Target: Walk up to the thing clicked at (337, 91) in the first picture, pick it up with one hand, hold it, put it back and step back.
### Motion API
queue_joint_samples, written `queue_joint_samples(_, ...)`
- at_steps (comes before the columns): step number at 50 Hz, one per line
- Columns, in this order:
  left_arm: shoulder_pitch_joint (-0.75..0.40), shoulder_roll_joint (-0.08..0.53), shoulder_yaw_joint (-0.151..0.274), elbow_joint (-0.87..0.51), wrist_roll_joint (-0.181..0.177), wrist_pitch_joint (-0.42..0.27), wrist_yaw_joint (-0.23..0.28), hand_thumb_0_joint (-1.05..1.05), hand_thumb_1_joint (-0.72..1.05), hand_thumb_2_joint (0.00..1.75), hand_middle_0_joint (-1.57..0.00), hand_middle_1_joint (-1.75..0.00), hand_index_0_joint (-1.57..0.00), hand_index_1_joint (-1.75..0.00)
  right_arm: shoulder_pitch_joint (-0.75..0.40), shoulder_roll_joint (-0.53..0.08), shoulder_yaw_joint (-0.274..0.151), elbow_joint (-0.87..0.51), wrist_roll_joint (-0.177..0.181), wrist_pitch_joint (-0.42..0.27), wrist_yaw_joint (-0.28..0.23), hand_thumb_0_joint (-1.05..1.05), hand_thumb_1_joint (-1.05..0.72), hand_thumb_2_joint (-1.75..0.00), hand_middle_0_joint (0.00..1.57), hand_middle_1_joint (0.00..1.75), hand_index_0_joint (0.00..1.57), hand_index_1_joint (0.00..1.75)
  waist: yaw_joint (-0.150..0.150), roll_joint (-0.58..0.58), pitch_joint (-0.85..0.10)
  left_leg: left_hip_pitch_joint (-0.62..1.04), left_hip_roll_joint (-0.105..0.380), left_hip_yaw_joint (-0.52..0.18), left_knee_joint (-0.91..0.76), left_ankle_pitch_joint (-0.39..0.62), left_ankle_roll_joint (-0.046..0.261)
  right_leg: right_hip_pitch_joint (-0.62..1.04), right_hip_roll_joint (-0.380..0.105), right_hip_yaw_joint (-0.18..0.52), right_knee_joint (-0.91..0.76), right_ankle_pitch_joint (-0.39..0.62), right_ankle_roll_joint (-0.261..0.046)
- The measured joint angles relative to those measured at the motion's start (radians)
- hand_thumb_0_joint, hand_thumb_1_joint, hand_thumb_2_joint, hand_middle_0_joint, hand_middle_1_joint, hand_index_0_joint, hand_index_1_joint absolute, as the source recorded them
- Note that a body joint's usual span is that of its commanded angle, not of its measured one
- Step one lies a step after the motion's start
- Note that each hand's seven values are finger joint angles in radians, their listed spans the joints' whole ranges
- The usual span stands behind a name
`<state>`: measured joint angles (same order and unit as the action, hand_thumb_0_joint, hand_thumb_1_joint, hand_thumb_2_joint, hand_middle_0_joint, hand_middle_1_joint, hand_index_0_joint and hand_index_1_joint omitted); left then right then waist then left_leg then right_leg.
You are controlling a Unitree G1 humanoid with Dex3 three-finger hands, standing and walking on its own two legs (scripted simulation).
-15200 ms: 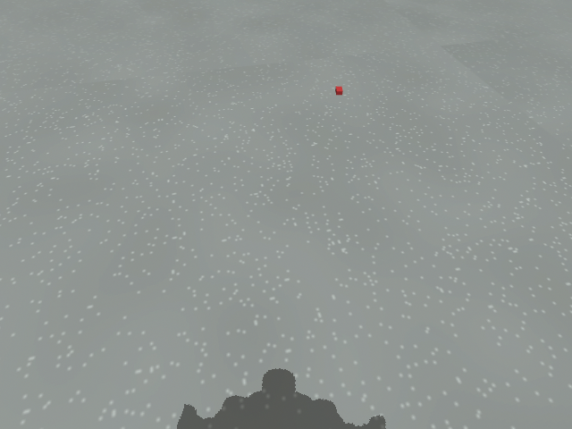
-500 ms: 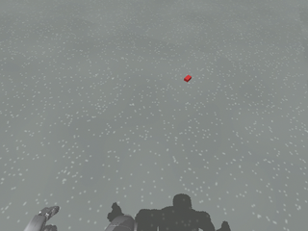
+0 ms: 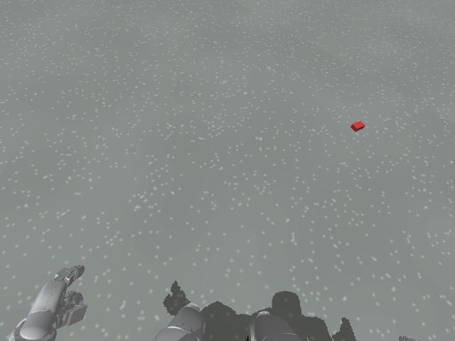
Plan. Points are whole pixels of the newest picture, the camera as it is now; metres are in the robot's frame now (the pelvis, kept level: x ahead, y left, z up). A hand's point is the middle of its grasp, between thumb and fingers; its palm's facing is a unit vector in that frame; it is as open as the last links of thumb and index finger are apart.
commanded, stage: walk up
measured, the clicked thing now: (357, 126) +1.28 -0.78 -0.73
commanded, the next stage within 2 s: none
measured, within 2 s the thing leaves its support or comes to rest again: neither
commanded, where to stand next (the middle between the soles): +0.09 +0.02 m, yaw +48 degrees
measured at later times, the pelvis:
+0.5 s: pelvis -0.05 -0.03 +0.02, yaw +24 degrees
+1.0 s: pelvis +0.02 -0.03 +0.02, yaw +39 degrees
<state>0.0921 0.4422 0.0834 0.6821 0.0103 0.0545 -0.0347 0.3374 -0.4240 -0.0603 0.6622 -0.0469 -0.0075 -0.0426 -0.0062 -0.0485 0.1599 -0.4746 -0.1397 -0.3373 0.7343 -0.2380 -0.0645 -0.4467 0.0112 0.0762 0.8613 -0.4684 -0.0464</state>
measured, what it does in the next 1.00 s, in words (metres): steps on the spot, turning left: right foot, then left foot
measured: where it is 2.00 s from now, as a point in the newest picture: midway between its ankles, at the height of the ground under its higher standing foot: outside the picture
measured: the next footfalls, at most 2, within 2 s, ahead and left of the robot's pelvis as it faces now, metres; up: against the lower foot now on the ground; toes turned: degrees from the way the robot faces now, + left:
right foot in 0.02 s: +0.08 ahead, -0.13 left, +0.00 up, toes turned +5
left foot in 0.48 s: -0.05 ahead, +0.10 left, +0.00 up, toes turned +25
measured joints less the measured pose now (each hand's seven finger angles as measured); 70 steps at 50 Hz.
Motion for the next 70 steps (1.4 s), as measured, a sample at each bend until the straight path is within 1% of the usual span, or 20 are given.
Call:
queue_joint_samples(1, 0.000, -0.008, 0.002, 0.001, -0.001, -0.009, 0.003, 0.01, 0.91, 0.90, -0.20, -0.30, -0.21, -0.30, -0.012, -0.008, -0.001, -0.005, 0.000, 0.006, 0.003, 0.01, -0.90, -0.90, 0.21, 0.30, 0.21, 0.30, 0.007, 0.020, 0.005, -0.013, 0.004, -0.019, 0.019, -0.004, -0.007, 0.017, 0.016, -0.008, -0.047, 0.063, 0.004)
queue_joint_samples(3, 0.013, -0.036, -0.003, 0.005, 0.006, -0.025, 0.006, 0.01, 0.91, 0.90, -0.20, -0.30, -0.21, -0.30, -0.048, -0.020, -0.008, 0.005, 0.007, 0.023, 0.003, 0.01, -0.90, -0.90, 0.21, 0.30, 0.21, 0.30, 0.012, 0.077, 0.028, -0.032, 0.015, -0.047, 0.088, -0.077, 0.032, 0.032, 0.038, -0.056, -0.060, 0.123, 0.024)
queue_joint_samples(5, 0.035, -0.040, -0.016, 0.016, 0.016, -0.024, -0.004, 0.01, 0.91, 0.90, -0.20, -0.30, -0.21, -0.30, -0.061, -0.001, -0.007, 0.026, 0.006, 0.033, -0.002, 0.01, -0.91, -0.90, 0.21, 0.30, 0.21, 0.30, 0.017, 0.057, 0.021, -0.085, 0.008, 0.075, 0.230, -0.192, 0.041, 0.042, -0.004, -0.078, -0.058, 0.123, 0.019)
queue_joint_samples(7, 0.052, -0.049, -0.018, 0.041, 0.017, -0.020, -0.008, 0.01, 0.91, 0.90, -0.20, -0.30, -0.21, -0.30, -0.057, 0.005, -0.002, 0.044, 0.003, 0.035, 0.013, 0.01, -0.91, -0.90, 0.21, 0.30, 0.21, 0.30, 0.026, 0.030, 0.010, -0.109, 0.017, 0.186, 0.349, -0.198, 0.039, 0.071, -0.056, -0.093, -0.095, 0.137, 0.008)
queue_joint_samples(11, 0.116, -0.063, -0.024, 0.081, 0.019, -0.032, -0.005, 0.01, 0.91, 0.90, -0.20, -0.30, -0.21, -0.30, -0.024, -0.021, -0.015, 0.052, -0.001, 0.030, 0.059, 0.01, -0.91, -0.90, 0.21, 0.30, 0.21, 0.30, 0.037, 0.045, -0.044, -0.092, 0.081, 0.250, 0.424, -0.106, 0.050, 0.111, -0.097, -0.137, -0.209, 0.182, 0.009)
queue_joint_samples(18, 0.186, 0.001, 0.012, 0.063, 0.035, -0.055, -0.024, 0.01, 0.90, 0.90, -0.21, -0.30, -0.21, -0.30, 0.038, -0.022, -0.020, 0.134, 0.027, 0.035, 0.083, 0.01, -0.91, -0.90, 0.21, 0.30, 0.21, 0.30, 0.062, 0.012, -0.095, 0.058, 0.143, 0.302, 0.180, -0.182, 0.023, 0.138, -0.151, -0.230, -0.282, 0.228, -0.003)
queue_joint_samples(21, 0.209, 0.033, 0.021, 0.058, 0.037, -0.053, -0.034, 0.01, 0.90, 0.90, -0.21, -0.30, -0.21, -0.30, 0.042, -0.017, -0.020, 0.162, 0.034, 0.028, 0.086, 0.01, -0.91, -0.90, 0.21, 0.30, 0.21, 0.30, 0.077, -0.006, -0.108, 0.124, 0.142, 0.340, 0.053, -0.241, 0.035, 0.136, -0.172, -0.268, -0.272, 0.221, 0.006)
queue_joint_samples(23, 0.222, 0.052, 0.024, 0.065, 0.037, -0.036, -0.038, 0.01, 0.90, 0.90, -0.20, -0.30, -0.21, -0.30, 0.051, -0.016, -0.021, 0.167, 0.041, 0.009, 0.083, 0.01, -0.91, -0.90, 0.20, 0.30, 0.21, 0.30, 0.075, -0.014, -0.126, 0.188, 0.140, 0.372, -0.077, -0.196, 0.056, 0.127, -0.187, -0.294, -0.241, 0.187, 0.014)
queue_joint_samples(26, 0.237, 0.061, 0.031, 0.087, 0.031, -0.003, -0.033, 0.01, 0.91, 0.90, -0.20, -0.30, -0.21, -0.30, 0.062, -0.006, -0.024, 0.163, 0.027, -0.022, 0.059, 0.01, -0.91, -0.90, 0.21, 0.30, 0.21, 0.30, 0.057, -0.047, -0.134, 0.220, 0.095, 0.368, -0.130, -0.072, 0.091, 0.053, -0.192, -0.225, -0.026, -0.014, 0.027)
queue_joint_samples(29, 0.235, 0.046, 0.015, 0.120, 0.026, 0.011, -0.039, 0.01, 0.91, 0.90, -0.20, -0.30, -0.20, -0.30, 0.079, 0.016, -0.007, 0.171, 0.033, -0.032, 0.040, 0.01, -0.91, -0.90, 0.21, 0.30, 0.21, 0.30, 0.018, -0.047, -0.144, 0.237, 0.080, 0.311, -0.143, -0.081, 0.123, -0.028, -0.132, -0.153, 0.151, 0.040, 0.041)
queue_joint_samples(32, 0.228, 0.039, 0.005, 0.118, 0.017, -0.010, -0.047, 0.01, 0.91, 0.90, -0.20, -0.30, -0.20, -0.30, 0.100, 0.043, 0.019, 0.182, 0.040, -0.044, 0.037, 0.01, -0.91, -0.90, 0.21, 0.30, 0.21, 0.30, 0.010, -0.062, -0.132, 0.280, 0.073, 0.262, -0.211, -0.031, 0.113, -0.085, -0.116, -0.104, 0.185, 0.149, 0.042)
queue_joint_samples(36, 0.233, 0.031, 0.002, 0.123, 0.013, -0.019, -0.045, 0.01, 0.91, 0.90, -0.20, -0.30, -0.21, -0.30, 0.097, 0.062, 0.035, 0.186, 0.041, -0.052, 0.038, 0.01, -0.90, -0.90, 0.21, 0.30, 0.21, 0.30, 0.022, -0.078, -0.112, 0.305, 0.068, 0.229, -0.235, -0.029, 0.096, -0.113, -0.124, -0.075, 0.126, 0.241, 0.052)
queue_joint_samples(40, 0.234, 0.013, -0.002, 0.149, 0.012, -0.012, -0.038, 0.01, 0.91, 0.90, -0.20, -0.30, -0.21, -0.30, 0.071, 0.057, 0.034, 0.170, 0.030, -0.050, 0.033, 0.01, -0.90, -0.90, 0.21, 0.30, 0.21, 0.30, 0.027, -0.069, -0.100, 0.288, 0.061, 0.206, -0.201, -0.063, 0.088, -0.065, -0.121, -0.073, -0.017, 0.241, 0.050)
queue_joint_samples(45, 0.193, -0.019, -0.018, 0.161, 0.007, -0.034, -0.015, 0.01, 0.91, 0.90, -0.20, -0.30, -0.21, -0.30, 0.024, 0.023, 0.026, 0.136, 0.035, -0.044, 0.019, 0.01, -0.90, -0.90, 0.21, 0.30, 0.21, 0.30, 0.029, -0.016, -0.073, 0.214, 0.056, 0.172, -0.077, -0.143, 0.062, 0.056, -0.066, -0.092, -0.214, 0.220, 0.026)
queue_joint_samples(47, 0.161, -0.054, -0.029, 0.158, 0.012, -0.055, -0.005, 0.01, 0.91, 0.90, -0.20, -0.30, -0.21, -0.30, -0.015, 0.000, 0.018, 0.139, 0.050, -0.034, 0.009, 0.01, -0.90, -0.90, 0.21, 0.30, 0.21, 0.30, 0.027, 0.057, -0.042, 0.174, 0.085, 0.149, 0.012, -0.160, 0.074, 0.070, -0.035, -0.131, -0.223, 0.220, 0.036)
queue_joint_samples(52, 0.120, -0.069, -0.046, 0.114, 0.012, -0.080, -0.005, 0.01, 0.91, 0.90, -0.20, -0.30, -0.21, -0.30, -0.064, 0.012, 0.032, 0.155, 0.047, -0.028, 0.001, 0.01, -0.91, -0.90, 0.20, 0.30, 0.21, 0.30, 0.034, 0.039, -0.015, 0.046, 0.077, 0.300, 0.248, -0.321, 0.085, 0.098, -0.109, -0.162, -0.208, 0.185, 0.022)
queue_joint_samples(56, 0.129, -0.072, -0.057, 0.108, 0.014, -0.088, 0.005, 0.00, 0.91, 0.90, -0.21, -0.30, -0.21, -0.30, -0.092, 0.006, 0.028, 0.170, 0.046, -0.029, 0.019, 0.01, -0.91, -0.90, 0.20, 0.30, 0.21, 0.30, 0.053, 0.048, -0.028, 0.020, 0.106, 0.322, 0.206, -0.221, 0.078, 0.132, -0.121, -0.178, -0.230, 0.182, 0.026)
queue_joint_samples(63, 0.133, -0.033, -0.052, 0.128, -0.001, -0.050, 0.005, 0.00, 0.90, 0.90, -0.21, -0.30, -0.21, -0.30, -0.107, 0.022, 0.021, 0.201, 0.045, -0.035, 0.026, 0.01, -0.91, -0.90, 0.20, 0.30, 0.21, 0.30, 0.055, 0.034, -0.050, 0.116, 0.118, 0.367, -0.057, 0.000, 0.070, 0.147, -0.128, -0.230, -0.139, 0.108, 0.037)
queue_joint_samples(66, 0.114, -0.016, -0.048, 0.152, -0.008, -0.029, 0.009, 0.00, 0.91, 0.90, -0.20, -0.30, -0.21, -0.30, -0.120, 0.047, 0.020, 0.221, 0.034, -0.034, 0.024, 0.01, -0.91, -0.90, 0.20, 0.30, 0.21, 0.30, 0.056, -0.022, -0.040, 0.127, 0.085, 0.380, -0.054, -0.036, 0.098, 0.124, -0.158, -0.212, -0.060, 0.058, 0.041)
queue_joint_samples(70, 0.098, -0.027, -0.052, 0.188, -0.020, -0.005, 0.012, 0.00, 0.91, 0.90, -0.20, -0.30, -0.21, -0.30, -0.131, 0.052, 0.035, 0.227, 0.028, -0.026, 0.024, 0.01, -0.91, -0.90, 0.21, 0.30, 0.21, 0.30, 0.032, -0.019, -0.043, 0.099, 0.091, 0.346, -0.044, -0.022, 0.111, 0.088, -0.094, -0.129, 0.043, -0.082, 0.028)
